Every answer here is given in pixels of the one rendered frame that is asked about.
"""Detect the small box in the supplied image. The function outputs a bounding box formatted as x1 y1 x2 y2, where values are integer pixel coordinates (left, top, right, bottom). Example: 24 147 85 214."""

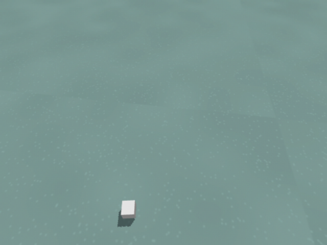
121 200 136 218

